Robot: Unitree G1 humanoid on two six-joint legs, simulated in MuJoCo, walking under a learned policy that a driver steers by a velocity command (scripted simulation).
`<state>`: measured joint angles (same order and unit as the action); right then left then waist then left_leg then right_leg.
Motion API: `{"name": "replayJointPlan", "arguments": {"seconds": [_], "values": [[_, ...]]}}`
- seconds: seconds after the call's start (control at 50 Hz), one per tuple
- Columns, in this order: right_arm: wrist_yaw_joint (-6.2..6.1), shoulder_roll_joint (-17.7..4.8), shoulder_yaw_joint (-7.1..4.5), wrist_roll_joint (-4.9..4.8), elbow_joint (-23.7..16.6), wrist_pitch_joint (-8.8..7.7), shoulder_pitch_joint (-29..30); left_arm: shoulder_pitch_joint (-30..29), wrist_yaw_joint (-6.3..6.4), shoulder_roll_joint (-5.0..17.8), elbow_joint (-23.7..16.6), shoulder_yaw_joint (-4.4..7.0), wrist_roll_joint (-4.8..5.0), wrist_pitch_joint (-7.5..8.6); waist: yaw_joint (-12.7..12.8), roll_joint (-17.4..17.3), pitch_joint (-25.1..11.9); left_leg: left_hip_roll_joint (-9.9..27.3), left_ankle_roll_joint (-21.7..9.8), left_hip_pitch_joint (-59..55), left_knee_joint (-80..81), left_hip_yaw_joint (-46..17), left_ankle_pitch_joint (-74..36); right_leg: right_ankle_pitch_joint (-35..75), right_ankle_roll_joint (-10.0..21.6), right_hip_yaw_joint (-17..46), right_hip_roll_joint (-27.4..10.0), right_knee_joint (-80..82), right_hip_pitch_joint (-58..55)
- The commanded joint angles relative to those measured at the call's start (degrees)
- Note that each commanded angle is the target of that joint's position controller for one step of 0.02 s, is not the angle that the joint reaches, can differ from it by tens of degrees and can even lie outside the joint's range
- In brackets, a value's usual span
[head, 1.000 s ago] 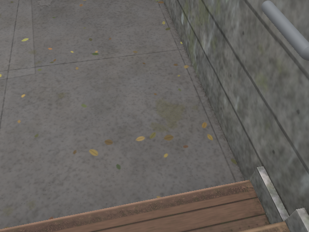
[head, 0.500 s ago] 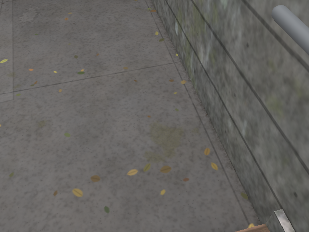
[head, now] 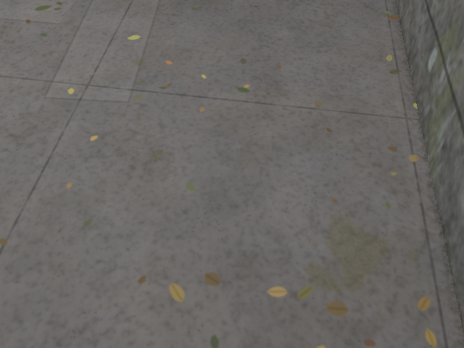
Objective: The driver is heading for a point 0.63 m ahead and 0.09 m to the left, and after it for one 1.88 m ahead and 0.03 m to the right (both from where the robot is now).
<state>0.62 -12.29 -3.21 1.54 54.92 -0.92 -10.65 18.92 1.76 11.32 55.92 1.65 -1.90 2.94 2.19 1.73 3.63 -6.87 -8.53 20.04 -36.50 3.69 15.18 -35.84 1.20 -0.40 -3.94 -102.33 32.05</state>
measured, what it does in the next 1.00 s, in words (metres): goes down, turning left: right foot 0.15 m lower, then left foot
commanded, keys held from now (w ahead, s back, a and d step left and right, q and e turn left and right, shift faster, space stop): w+q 0.28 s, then q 0.60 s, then w+q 0.04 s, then w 0.08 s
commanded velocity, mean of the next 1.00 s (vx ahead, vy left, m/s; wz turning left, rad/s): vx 0.27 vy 0.00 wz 0.58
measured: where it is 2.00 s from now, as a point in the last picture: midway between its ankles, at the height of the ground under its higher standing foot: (231, 340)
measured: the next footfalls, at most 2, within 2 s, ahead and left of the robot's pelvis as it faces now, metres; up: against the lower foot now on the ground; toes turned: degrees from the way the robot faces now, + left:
right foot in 0.44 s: +0.43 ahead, -0.14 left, -0.15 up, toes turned +15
left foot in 0.94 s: +0.38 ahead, +0.06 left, -0.15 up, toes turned +36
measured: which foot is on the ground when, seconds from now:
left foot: down 0.00-0.44, up 0.46-0.92, down 0.94-1.00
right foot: up 0.00-0.42, down 0.44-0.94, up 0.96-1.00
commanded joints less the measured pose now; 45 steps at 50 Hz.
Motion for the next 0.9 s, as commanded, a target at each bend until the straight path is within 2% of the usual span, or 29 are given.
{"name": "replayJointPlan", "arguments": {"seconds": [0.02,0.04,0.06,0.08,0.1,0.12,0.14,0.16,0.2,0.3,0.32,0.36,0.38,0.4,0.42,0.44,0.46,0.48,0.5,0.52,0.54,0.56,0.58,0.62,0.64,0.7,0.76,0.84,0.9], "values": [[-0.73,-6.27,-0.53,-0.14,-0.90,-1.69,-6.94,1.33,-0.07,7.91,-3.84,1.77,-1.84,-0.54,0.39,2.46,0.44,22.75,-13.32,-6.82,13.56,-30.18,-17.23,13.90,-1.68,5.55,-5.12,22.11,16.87],[-0.98,-7.46,-0.62,-1.14,-1.76,-2.59,-5.90,-2.10,-0.76,6.63,-5.52,1.79,-1.97,-1.47,1.04,2.02,1.61,17.36,-11.47,2.37,17.95,-23.74,-20.16,20.11,-3.68,3.91,-4.11,34.97,8.05],[-1.36,-9.52,-1.34,-1.21,-1.14,-2.76,-6.43,-2.26,-1.24,4.04,-5.73,1.26,-2.20,-1.92,0.85,-3.06,-0.37,15.45,-11.20,4.11,17.84,-22.13,-25.56,21.55,-4.20,1.52,-2.86,38.10,2.93],[-1.54,-9.82,-1.63,-0.90,-0.84,-2.42,-7.44,-1.34,-1.59,3.66,-5.31,1.16,-2.17,-2.26,1.14,-5.50,-1.90,15.00,-10.72,3.72,15.91,-21.14,-32.17,25.13,-4.06,0.88,-2.56,38.50,1.09],[-0.87,-10.04,-1.85,-0.63,-1.43,-2.56,-8.59,1.71,-1.89,4.09,-3.98,1.58,-0.72,-2.07,1.63,-5.73,-4.68,15.01,-10.46,2.12,14.70,-21.03,-32.74,33.64,-3.11,1.05,-2.23,37.01,-0.36],[-1.04,-7.97,-1.56,-1.32,-0.33,-2.99,-11.05,-4.93,-1.95,7.42,-6.19,2.97,0.37,-1.71,-0.45,-3.51,-2.53,13.74,-10.15,-2.86,12.49,-22.90,-21.24,43.24,-2.91,4.90,-3.62,42.31,7.67],[-1.06,-6.73,-1.21,-1.53,-0.59,-2.98,-13.09,-9.10,-2.27,8.18,-7.60,3.55,0.35,-1.46,-2.41,-3.45,-2.23,13.35,-10.04,-6.89,12.26,-24.91,-14.92,45.10,-2.34,5.62,-3.71,46.26,11.65],[-1.36,-5.51,-0.96,-1.67,-0.88,-3.06,-13.17,-13.24,-2.68,7.17,-9.27,3.08,-0.41,-1.23,-3.37,-2.79,-1.04,11.61,-9.08,-5.04,10.86,-25.07,-4.98,50.93,-2.44,5.21,-2.64,53.29,11.02],[-1.06,-5.31,-0.76,-0.59,-1.98,-3.17,-13.10,-15.37,-3.96,5.79,-9.36,3.19,-1.34,-0.81,-5.12,-3.28,-1.11,10.61,-8.71,-3.77,7.94,-26.98,3.79,57.04,-1.73,5.44,-1.23,57.66,7.55],[-1.49,-8.35,-0.76,0.98,-2.99,-3.29,-17.55,-25.68,-4.19,4.64,-14.02,2.03,-0.94,0.12,-9.43,-4.76,2.93,9.10,-9.45,-5.39,0.20,-32.61,7.14,48.75,-3.00,7.07,2.36,65.52,7.79],[-1.64,-8.50,-0.81,1.12,-2.98,-3.27,-17.74,-26.80,-3.89,4.98,-14.71,1.76,-0.01,0.85,-10.44,-5.64,4.13,8.10,-8.35,-5.80,-1.16,-32.04,4.50,48.19,-3.59,6.77,2.99,70.04,6.04],[-2.84,-7.28,-0.35,1.30,-3.12,-2.81,-17.13,-22.78,-3.25,5.23,-13.82,1.63,0.89,2.48,-10.55,-7.82,4.16,5.24,-4.98,-5.66,-5.96,-29.68,-0.48,53.96,-3.00,7.05,2.08,80.87,-2.67],[-3.19,-5.88,-0.09,0.94,-2.41,-2.21,-17.81,-19.62,-2.61,5.47,-12.77,1.84,2.19,2.83,-10.36,-9.03,3.80,4.07,-3.88,-6.51,-10.60,-28.59,-3.62,57.84,-2.39,7.41,1.12,85.54,-6.70],[-3.61,-5.15,0.10,1.04,-1.65,-1.67,-18.60,-14.58,-2.16,5.89,-10.54,2.10,2.41,3.07,-8.67,-6.81,3.03,2.87,-3.14,-7.77,-17.76,-26.92,-6.51,61.12,-1.57,7.37,0.55,90.42,-11.57],[-3.52,-6.10,-0.27,0.51,-1.69,-1.29,-17.79,-7.11,-1.61,6.52,-8.42,2.55,2.30,3.53,-4.69,-4.06,1.11,0.29,-1.72,-5.10,-28.08,-23.67,-5.59,68.10,-1.65,4.82,0.98,95.43,-20.45],[-2.97,-7.32,-0.69,-0.26,-2.04,-0.87,-17.07,1.75,-1.69,9.19,-4.88,3.57,1.01,3.30,-1.50,-1.17,-3.76,-0.56,-0.55,2.91,-39.01,-20.62,0.16,72.62,-1.95,3.46,-1.51,90.24,-35.09],[-2.68,-5.21,-1.11,-2.64,-2.72,-0.54,-21.05,7.31,-1.91,12.55,-3.89,4.36,0.18,3.14,-1.57,8.66,-11.63,-5.63,2.10,20.82,-59.41,-12.37,36.26,106.51,-1.20,7.45,-10.06,73.99,-56.82],[-4.35,-6.51,-0.82,-5.46,-4.66,0.53,-25.70,10.49,-3.06,14.19,-5.21,4.55,0.96,2.97,-1.69,13.93,-26.14,-2.28,2.85,31.61,-78.44,-9.40,40.93,110.04,3.42,13.38,-22.01,58.95,-72.75],[-4.67,-7.19,-0.38,-3.58,-4.84,0.29,-22.55,9.07,-3.22,11.21,-6.76,4.01,2.42,2.56,0.36,10.32,-28.79,1.41,3.10,37.42,-81.49,-8.20,34.71,97.24,5.36,14.94,-23.01,60.80,-68.85],[-4.42,-7.41,-0.35,-2.03,-6.24,0.25,-16.89,4.99,-2.12,10.43,-8.05,3.72,1.85,2.01,0.60,9.16,-25.87,2.21,4.84,40.26,-83.35,-5.10,27.64,74.91,9.04,17.11,-23.33,67.69,-59.14],[-3.27,-7.41,-0.61,1.07,-7.79,1.00,-11.16,0.43,-0.68,8.05,-9.51,2.66,1.14,1.21,-0.32,7.69,-20.45,4.72,5.38,39.55,-81.13,-4.81,18.70,50.66,12.45,17.82,-22.24,74.63,-45.76],[-1.96,-7.47,-0.71,2.05,-9.54,2.16,-6.86,-0.93,0.24,6.80,-9.78,2.03,0.97,0.29,-1.18,5.13,-14.87,5.58,6.02,36.31,-79.63,-4.39,14.61,49.15,14.02,16.99,-21.82,78.31,-33.75],[-1.41,-6.58,-0.55,2.18,-11.06,3.11,-3.04,-0.56,0.38,6.56,-8.48,1.74,0.74,-0.06,-1.52,4.88,-10.00,6.67,6.51,34.34,-76.23,-6.19,11.52,52.55,13.72,15.75,-20.98,78.55,-25.24],[-0.87,-4.94,-0.52,1.68,-10.86,4.30,-3.78,-1.54,0.25,6.64,-8.15,1.12,0.88,0.00,-5.02,3.36,-3.70,5.99,8.20,29.91,-62.09,-7.09,3.55,56.54,10.61,6.37,-15.81,80.09,-14.39],[-0.75,-4.46,-0.26,0.92,-12.99,4.07,0.14,-2.82,0.67,7.51,-7.83,1.33,1.23,0.28,-6.10,3.79,0.44,6.41,9.36,25.60,-45.73,-5.00,-2.98,53.33,8.61,1.04,-12.22,83.72,-7.76],[0.88,-1.65,0.19,0.88,-12.36,3.39,-1.28,-3.16,0.62,7.04,-7.86,0.78,2.17,0.96,-6.56,7.81,-6.43,5.85,8.57,15.30,-26.08,-3.27,-16.20,59.88,8.13,-2.32,-11.64,81.91,-13.57],[1.34,-1.06,0.78,1.38,-14.20,3.96,1.96,-1.61,-0.02,8.71,-8.12,1.60,2.70,0.82,-5.14,6.12,-6.11,6.98,7.14,10.67,-17.11,-1.33,-11.41,56.89,7.89,-3.66,-14.30,81.87,-17.02],[2.57,-2.44,0.85,0.28,-18.35,3.33,10.22,2.69,-0.29,10.31,-8.67,2.00,1.22,-1.97,-0.94,5.94,-3.72,5.69,5.57,8.17,-9.26,0.40,1.07,44.87,7.46,-3.91,-14.94,79.81,-21.17],[1.95,-2.98,1.15,0.21,-18.39,1.61,9.35,6.54,-0.29,12.90,-8.57,3.30,0.21,-3.20,0.31,3.86,-5.70,4.61,4.24,2.15,1.32,1.27,7.10,39.25,6.17,-5.25,-15.66,72.34,-24.63]]}}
